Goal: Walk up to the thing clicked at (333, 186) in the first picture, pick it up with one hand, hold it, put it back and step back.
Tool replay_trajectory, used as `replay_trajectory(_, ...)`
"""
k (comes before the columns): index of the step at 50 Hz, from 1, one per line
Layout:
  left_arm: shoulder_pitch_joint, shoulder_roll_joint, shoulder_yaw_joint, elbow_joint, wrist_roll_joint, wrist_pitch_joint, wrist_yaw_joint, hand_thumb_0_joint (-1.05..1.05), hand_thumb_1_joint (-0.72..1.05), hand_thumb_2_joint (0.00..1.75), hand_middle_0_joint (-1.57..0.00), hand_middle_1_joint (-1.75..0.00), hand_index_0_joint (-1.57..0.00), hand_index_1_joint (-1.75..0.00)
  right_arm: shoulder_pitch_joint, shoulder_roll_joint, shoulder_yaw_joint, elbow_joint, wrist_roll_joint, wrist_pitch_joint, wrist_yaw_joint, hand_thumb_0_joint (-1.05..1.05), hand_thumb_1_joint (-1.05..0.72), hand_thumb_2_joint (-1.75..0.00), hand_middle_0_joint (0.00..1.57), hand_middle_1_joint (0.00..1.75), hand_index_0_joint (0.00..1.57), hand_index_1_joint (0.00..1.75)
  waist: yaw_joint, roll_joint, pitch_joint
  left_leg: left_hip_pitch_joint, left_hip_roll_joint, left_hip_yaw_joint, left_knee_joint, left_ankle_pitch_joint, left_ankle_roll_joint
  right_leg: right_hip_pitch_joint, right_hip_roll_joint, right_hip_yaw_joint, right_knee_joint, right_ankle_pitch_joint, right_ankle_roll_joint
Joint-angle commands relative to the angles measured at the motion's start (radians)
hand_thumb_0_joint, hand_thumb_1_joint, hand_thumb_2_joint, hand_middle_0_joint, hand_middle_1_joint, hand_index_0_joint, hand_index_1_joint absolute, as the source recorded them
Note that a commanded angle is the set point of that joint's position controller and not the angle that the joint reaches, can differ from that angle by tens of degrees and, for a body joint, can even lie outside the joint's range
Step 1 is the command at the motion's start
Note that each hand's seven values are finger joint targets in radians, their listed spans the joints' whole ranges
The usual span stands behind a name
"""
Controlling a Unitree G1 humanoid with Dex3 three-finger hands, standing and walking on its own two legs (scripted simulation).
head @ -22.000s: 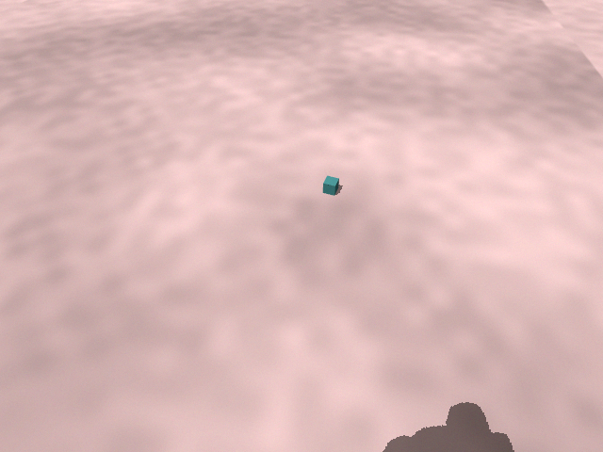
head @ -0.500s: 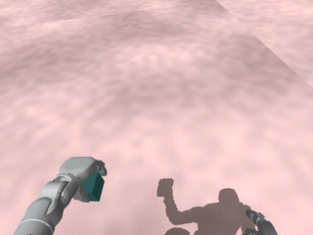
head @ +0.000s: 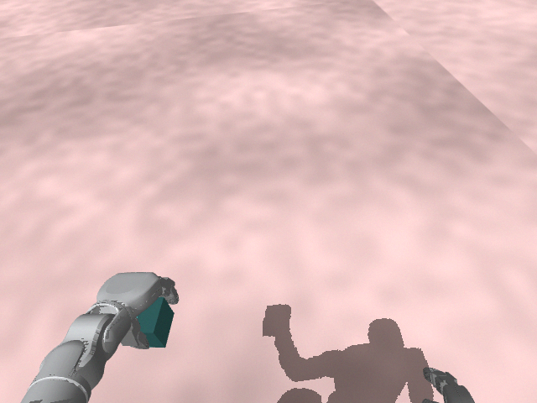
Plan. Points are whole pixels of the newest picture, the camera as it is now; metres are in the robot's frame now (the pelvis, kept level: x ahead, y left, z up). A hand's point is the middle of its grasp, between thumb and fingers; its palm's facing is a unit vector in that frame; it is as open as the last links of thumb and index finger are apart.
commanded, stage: crouch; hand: left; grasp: from above
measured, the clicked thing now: (147, 322) +0.30 +0.23 -0.08
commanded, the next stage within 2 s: lower in 2.00 s
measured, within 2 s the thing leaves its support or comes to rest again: neither
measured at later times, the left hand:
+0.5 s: hand (173, 335) +0.33 +0.23 -0.23, palm faces -0.42 +0.09 -0.90, open 9.1 cm
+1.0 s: hand (197, 345) +0.39 +0.23 -0.45, palm faces -0.45 +0.06 -0.89, open 8.9 cm
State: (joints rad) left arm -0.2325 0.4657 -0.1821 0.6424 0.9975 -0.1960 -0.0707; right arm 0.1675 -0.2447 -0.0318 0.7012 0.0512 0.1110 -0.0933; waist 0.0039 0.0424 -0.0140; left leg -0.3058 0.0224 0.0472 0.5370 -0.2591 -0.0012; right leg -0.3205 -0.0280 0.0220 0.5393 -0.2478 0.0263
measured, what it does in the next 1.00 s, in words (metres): lowers itself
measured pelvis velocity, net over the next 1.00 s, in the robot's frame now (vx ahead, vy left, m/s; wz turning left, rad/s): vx -0.06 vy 0.01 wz -0.02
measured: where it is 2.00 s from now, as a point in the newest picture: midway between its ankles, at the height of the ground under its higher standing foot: outside the picture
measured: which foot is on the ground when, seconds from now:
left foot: down 0.00-1.00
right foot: down 0.00-1.00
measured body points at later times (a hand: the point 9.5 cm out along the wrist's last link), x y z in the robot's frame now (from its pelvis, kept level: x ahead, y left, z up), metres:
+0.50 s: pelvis -0.04 +0.00 -0.12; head +0.08 +0.02 +0.31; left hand +0.35 +0.22 -0.18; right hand +0.03 -0.29 -0.24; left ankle +0.01 +0.12 -0.73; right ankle +0.02 -0.14 -0.73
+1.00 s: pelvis -0.06 +0.01 -0.30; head +0.15 +0.04 +0.09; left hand +0.41 +0.23 -0.40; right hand -0.02 -0.27 -0.42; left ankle +0.01 +0.12 -0.73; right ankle +0.02 -0.14 -0.73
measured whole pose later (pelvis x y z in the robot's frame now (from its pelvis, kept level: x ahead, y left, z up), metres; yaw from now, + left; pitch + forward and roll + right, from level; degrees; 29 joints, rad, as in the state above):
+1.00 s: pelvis -0.06 +0.01 -0.30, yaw -1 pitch +38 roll -5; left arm -0.84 0.57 0.00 1.25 1.29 -0.23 0.33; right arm 0.21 -0.23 -0.03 0.73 -0.10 -0.02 0.05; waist -0.19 0.04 -0.18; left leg -1.97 0.02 -0.06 1.98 -0.67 0.01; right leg -1.92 -0.02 -0.02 1.92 -0.65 0.04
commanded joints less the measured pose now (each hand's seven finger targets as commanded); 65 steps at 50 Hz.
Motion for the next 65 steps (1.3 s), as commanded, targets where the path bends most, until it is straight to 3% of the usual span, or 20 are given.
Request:
replay_trajectory(1,-0.329,0.196,0.117,-0.143,0.007,-0.043,0.080,0.00,0.63,0.67,-1.00,-0.53,-1.01,-0.53,-0.061,-0.132,-0.041,-0.126,-0.005,-0.029,-0.003,0.00,-0.90,-0.90,0.20,0.30,0.20,0.30,-0.023,-0.054,-0.219,0.087,-0.032,-0.028,-0.031,0.181,0.009,-0.014,0.051,-0.026,-0.049,0.136,-0.035)
replay_trajectory(3,-0.329,0.183,0.114,-0.086,0.031,-0.065,0.119,0.00,0.62,0.70,-1.01,-0.54,-1.01,-0.54,-0.058,-0.128,-0.042,-0.120,-0.012,-0.023,0.005,0.00,-0.90,-0.90,0.20,0.30,0.20,0.30,-0.028,-0.035,-0.206,0.045,-0.035,-0.026,0.005,0.148,0.005,-0.069,0.047,-0.026,-0.020,0.106,-0.037)
replay_trajectory(7,-0.407,0.203,0.132,0.006,0.101,-0.092,0.212,0.00,0.60,0.68,-0.97,-0.56,-0.99,-0.56,-0.010,-0.146,-0.059,-0.093,-0.026,-0.015,0.029,0.00,-0.90,-0.90,0.20,0.30,0.20,0.30,-0.049,-0.025,-0.282,-0.057,-0.035,-0.023,0.145,0.132,0.001,-0.189,0.046,-0.022,0.098,0.103,-0.035)
replay_trajectory(10,-0.475,0.170,0.110,0.094,0.152,-0.085,0.289,0.00,0.58,0.68,-0.97,-0.55,-0.98,-0.54,0.041,-0.154,-0.075,-0.082,-0.043,-0.011,0.048,0.00,-0.91,-0.90,0.20,0.30,0.20,0.30,-0.070,-0.015,-0.350,-0.146,-0.026,-0.035,0.265,0.137,-0.003,-0.309,0.049,-0.032,0.215,0.099,-0.042)
replay_trajectory(14,-0.543,0.150,0.104,0.226,0.211,-0.054,0.394,0.00,0.55,0.63,-0.96,-0.53,-0.97,-0.53,0.088,-0.168,-0.091,-0.079,-0.061,-0.014,0.069,0.00,-0.91,-0.90,0.20,0.30,0.20,0.30,-0.083,-0.016,-0.395,-0.327,-0.032,-0.037,0.414,0.058,0.004,-0.466,0.047,-0.036,0.345,0.033,-0.043)
replay_trajectory(18,-0.662,0.190,0.118,0.261,0.234,-0.022,0.446,0.00,0.54,0.60,-0.97,-0.48,-0.97,-0.48,0.123,-0.177,-0.099,-0.074,-0.072,-0.028,0.070,0.00,-0.91,-0.90,0.20,0.30,0.20,0.30,-0.095,0.023,-0.504,-0.464,-0.036,-0.042,0.539,-0.025,0.012,-0.596,0.046,-0.035,0.467,-0.039,-0.047)
replay_trajectory(20,-0.704,0.177,0.112,0.285,0.228,-0.012,0.458,0.00,0.57,0.62,-0.99,-0.49,-0.99,-0.49,0.133,-0.180,-0.102,-0.064,-0.080,-0.041,0.065,0.00,-0.91,-0.90,0.20,0.30,0.20,0.30,-0.111,0.018,-0.536,-0.538,-0.033,-0.051,0.603,-0.065,0.017,-0.673,0.048,-0.040,0.534,-0.074,-0.052)
replay_trajectory(21,-0.737,0.169,0.106,0.304,0.230,-0.007,0.462,0.00,0.58,0.63,-0.99,-0.49,-1.00,-0.49,0.140,-0.180,-0.103,-0.059,-0.083,-0.048,0.063,0.00,-0.91,-0.90,0.20,0.30,0.20,0.30,-0.124,0.037,-0.546,-0.577,-0.031,-0.059,0.629,-0.092,0.017,-0.722,0.048,-0.042,0.569,-0.096,-0.056)
replay_trajectory(24,-0.787,0.220,0.134,0.308,0.241,0.011,0.476,0.00,0.63,0.62,-1.02,-0.49,-1.03,-0.49,0.167,-0.189,-0.108,-0.054,-0.089,-0.064,0.055,0.00,-0.91,-0.90,0.20,0.30,0.20,0.30,-0.121,0.053,-0.647,-0.658,-0.028,-0.063,0.718,-0.131,0.019,-0.794,0.046,-0.045,0.659,-0.130,-0.059)
replay_trajectory(26,-0.774,0.211,0.139,0.340,0.233,0.028,0.476,0.00,0.67,0.62,-1.05,-0.50,-1.06,-0.49,0.171,-0.189,-0.108,-0.051,-0.094,-0.075,0.054,0.00,-0.91,-0.90,0.20,0.30,0.20,0.30,-0.126,0.065,-0.661,-0.721,-0.026,-0.072,0.756,-0.152,0.016,-0.849,0.041,-0.048,0.717,-0.149,-0.060)
replay_trajectory(28,-0.799,0.247,0.160,0.347,0.243,0.042,0.472,0.00,0.70,0.64,-1.08,-0.47,-1.08,-0.47,0.180,-0.192,-0.108,-0.044,-0.098,-0.081,0.052,0.00,-0.91,-0.90,0.20,0.30,0.20,0.30,-0.128,0.080,-0.697,-0.761,-0.024,-0.080,0.799,-0.153,0.014,-0.911,0.042,-0.053,0.773,-0.158,-0.063)
replay_trajectory(31,-0.812,0.271,0.178,0.374,0.244,0.049,0.458,0.00,0.78,0.66,-1.13,-0.49,-1.14,-0.48,0.184,-0.191,-0.104,-0.039,-0.103,-0.093,0.056,0.00,-0.91,-0.90,0.20,0.30,0.20,0.30,-0.131,0.095,-0.717,-0.849,-0.024,-0.088,0.859,-0.184,0.011,-0.987,0.042,-0.061,0.852,-0.191,-0.065)
replay_trajectory(36,-0.872,0.284,0.186,0.430,0.243,0.031,0.430,0.00,0.82,0.61,-1.16,-0.46,-1.17,-0.45,0.204,-0.203,-0.102,-0.024,-0.112,-0.113,0.071,0.00,-0.91,-0.90,0.20,0.30,0.20,0.30,-0.175,0.100,-0.692,-0.963,-0.021,-0.124,0.953,-0.277,0.009,-1.166,0.037,-0.077,0.956,-0.271,-0.067)
replay_trajectory(41,-0.964,0.322,0.210,0.376,0.253,-0.013,0.430,0.00,0.88,0.64,-1.22,-0.46,-1.23,-0.45,0.218,-0.204,-0.088,-0.014,-0.125,-0.134,0.095,0.00,-0.91,-0.90,0.20,0.30,0.20,0.30,-0.183,0.161,-0.838,-1.001,-0.027,-0.111,1.096,-0.183,0.014,-1.243,0.039,-0.082,1.068,-0.215,-0.068)
replay_trajectory(43,-0.931,0.304,0.204,0.438,0.262,-0.022,0.434,0.00,0.90,0.61,-1.21,-0.48,-1.23,-0.46,0.230,-0.207,-0.082,-0.003,-0.134,-0.138,0.108,0.00,-0.91,-0.90,0.20,0.30,0.20,0.30,-0.201,0.142,-0.800,-1.046,-0.025,-0.123,1.130,-0.180,0.012,-1.292,0.037,-0.092,1.106,-0.214,-0.065)
replay_trajectory(46,-1.016,0.360,0.232,0.397,0.279,-0.036,0.448,0.00,0.87,0.61,-1.19,-0.47,-1.21,-0.46,0.244,-0.211,-0.084,-0.001,-0.143,-0.143,0.123,0.00,-0.91,-0.90,0.20,0.30,0.20,0.30,-0.203,0.189,-0.882,-1.044,-0.024,-0.115,1.193,-0.143,0.012,-1.325,0.039,-0.095,1.158,-0.192,-0.066)
replay_trajectory(56,-1.122,0.381,0.231,0.425,0.297,-0.033,0.460,0.00,0.82,0.63,-1.17,-0.45,-1.18,-0.45,0.248,-0.217,-0.074,0.004,-0.159,-0.146,0.162,0.00,-0.92,-0.91,0.20,0.30,0.20,0.30,-0.233,0.254,-0.891,-1.140,-0.023,-0.093,1.332,-0.144,0.016,-1.417,0.040,-0.108,1.276,-0.174,-0.065)
replay_trajectory(59,-1.069,0.402,0.250,0.497,0.308,-0.027,0.457,0.00,0.80,0.63,-1.16,-0.44,-1.17,-0.44,0.264,-0.221,-0.067,0.006,-0.165,-0.144,0.170,0.00,-0.92,-0.91,0.20,0.30,0.20,0.30,-0.237,0.232,-0.839,-1.184,-0.024,-0.099,1.349,-0.156,0.013,-1.432,0.033,-0.112,1.300,-0.184,-0.063)
replay_trajectory(61,-1.097,0.391,0.239,0.484,0.304,-0.032,0.452,0.00,0.82,0.63,-1.17,-0.45,-1.18,-0.44,0.259,-0.223,-0.067,0.000,-0.166,-0.142,0.174,0.00,-0.92,-0.91,0.20,0.30,0.20,0.30,-0.245,0.242,-0.867,-1.187,-0.024,-0.095,1.368,-0.157,0.015,-1.432,0.040,-0.117,1.317,-0.181,-0.064)
replay_trajectory(65,-1.093,0.432,0.253,0.534,0.305,-0.037,0.443,0.00,0.81,0.64,-1.16,-0.47,-1.17,-0.46,0.260,-0.225,-0.058,0.002,-0.167,-0.139,0.182,0.00,-0.92,-0.91,0.20,0.30,0.20,0.30,-0.250,0.227,-0.813,-1.271,-0.027,-0.086,1.409,-0.175,0.020,-1.444,0.039,-0.115,1.347,-0.181,-0.061)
